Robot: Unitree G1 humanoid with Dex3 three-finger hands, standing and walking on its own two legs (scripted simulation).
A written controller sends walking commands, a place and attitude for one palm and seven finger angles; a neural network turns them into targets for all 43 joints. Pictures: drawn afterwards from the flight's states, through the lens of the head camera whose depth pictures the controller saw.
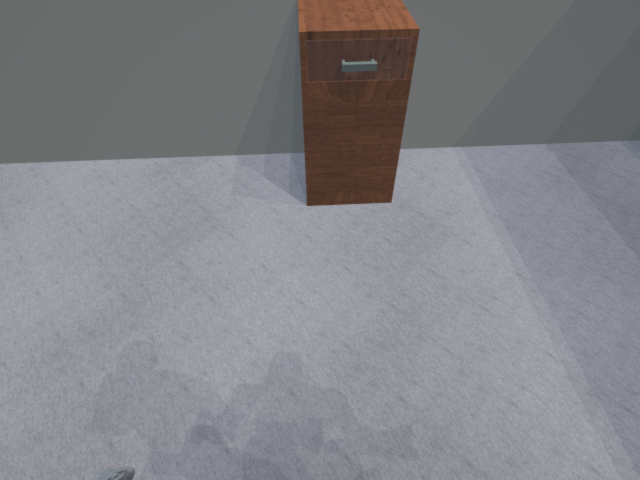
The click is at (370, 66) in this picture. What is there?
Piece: drawer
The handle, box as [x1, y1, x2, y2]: [342, 59, 377, 71]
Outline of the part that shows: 377,63 373,59 371,59 370,61 345,62 344,60 342,60 342,71 376,70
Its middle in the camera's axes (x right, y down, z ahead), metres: +0.13 -0.61 +1.36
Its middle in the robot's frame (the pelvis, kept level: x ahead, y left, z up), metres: +1.43 -0.06 -0.09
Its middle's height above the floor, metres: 0.68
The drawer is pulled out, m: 0.00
